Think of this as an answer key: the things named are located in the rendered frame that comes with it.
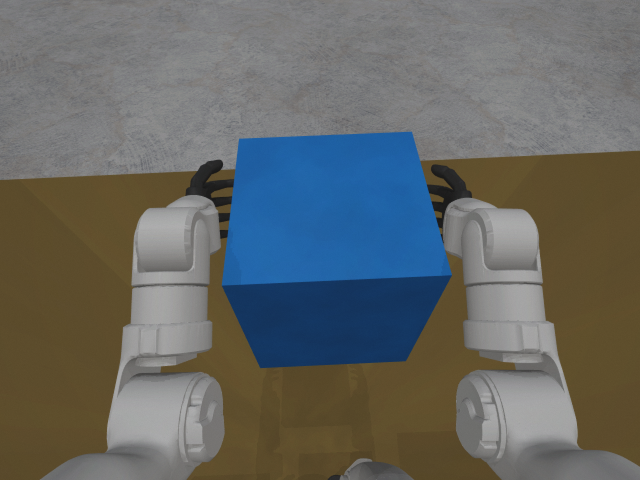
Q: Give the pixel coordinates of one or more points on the left robot hand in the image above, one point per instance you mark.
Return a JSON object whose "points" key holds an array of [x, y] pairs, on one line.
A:
{"points": [[199, 186]]}

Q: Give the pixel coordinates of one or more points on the right robot upper arm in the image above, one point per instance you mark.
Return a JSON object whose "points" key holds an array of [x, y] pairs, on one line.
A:
{"points": [[521, 424]]}

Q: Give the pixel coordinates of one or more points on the robot right shin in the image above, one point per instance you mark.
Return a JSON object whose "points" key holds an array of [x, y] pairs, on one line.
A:
{"points": [[359, 461]]}

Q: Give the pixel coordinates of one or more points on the carton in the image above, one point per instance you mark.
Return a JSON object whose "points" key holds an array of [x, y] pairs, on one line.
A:
{"points": [[334, 254]]}

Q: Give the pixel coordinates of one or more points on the right robot hand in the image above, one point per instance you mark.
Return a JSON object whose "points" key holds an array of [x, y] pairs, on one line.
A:
{"points": [[458, 190]]}

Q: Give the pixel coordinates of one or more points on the robot left forearm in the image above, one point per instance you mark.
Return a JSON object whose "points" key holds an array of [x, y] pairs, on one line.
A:
{"points": [[170, 270]]}

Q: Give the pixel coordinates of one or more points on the left robot upper arm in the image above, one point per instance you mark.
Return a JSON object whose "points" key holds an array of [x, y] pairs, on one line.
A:
{"points": [[163, 425]]}

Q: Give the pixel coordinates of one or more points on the robot right forearm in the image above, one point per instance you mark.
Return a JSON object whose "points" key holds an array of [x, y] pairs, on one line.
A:
{"points": [[500, 253]]}

